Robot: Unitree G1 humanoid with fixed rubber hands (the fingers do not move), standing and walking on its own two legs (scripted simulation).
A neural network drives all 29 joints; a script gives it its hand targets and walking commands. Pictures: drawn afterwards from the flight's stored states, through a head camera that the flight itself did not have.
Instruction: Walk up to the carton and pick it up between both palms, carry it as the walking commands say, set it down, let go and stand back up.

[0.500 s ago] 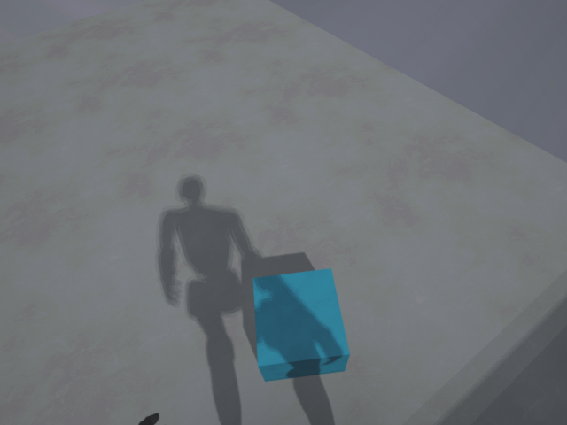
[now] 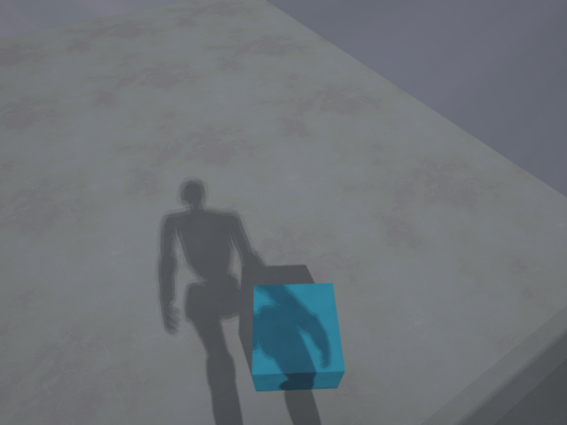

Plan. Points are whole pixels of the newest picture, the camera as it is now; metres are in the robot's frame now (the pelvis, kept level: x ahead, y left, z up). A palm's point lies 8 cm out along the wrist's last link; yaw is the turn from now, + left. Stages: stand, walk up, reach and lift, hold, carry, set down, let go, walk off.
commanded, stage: reach and lift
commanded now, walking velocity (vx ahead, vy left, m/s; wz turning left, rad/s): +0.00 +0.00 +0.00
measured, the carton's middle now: (295, 336) +0.48 -0.02 -0.68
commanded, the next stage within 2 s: none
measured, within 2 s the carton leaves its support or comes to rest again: neither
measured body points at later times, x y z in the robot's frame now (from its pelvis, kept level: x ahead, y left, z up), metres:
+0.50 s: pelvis -0.02 -0.01 -0.05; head +0.09 -0.02 +0.38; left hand +0.17 +0.23 -0.17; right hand +0.16 -0.25 -0.17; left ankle +0.00 +0.11 -0.74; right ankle +0.00 -0.13 -0.74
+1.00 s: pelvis -0.07 -0.02 -0.09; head +0.12 -0.01 +0.32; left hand +0.29 +0.22 -0.19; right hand +0.28 -0.25 -0.19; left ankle +0.00 +0.11 -0.74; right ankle +0.00 -0.13 -0.74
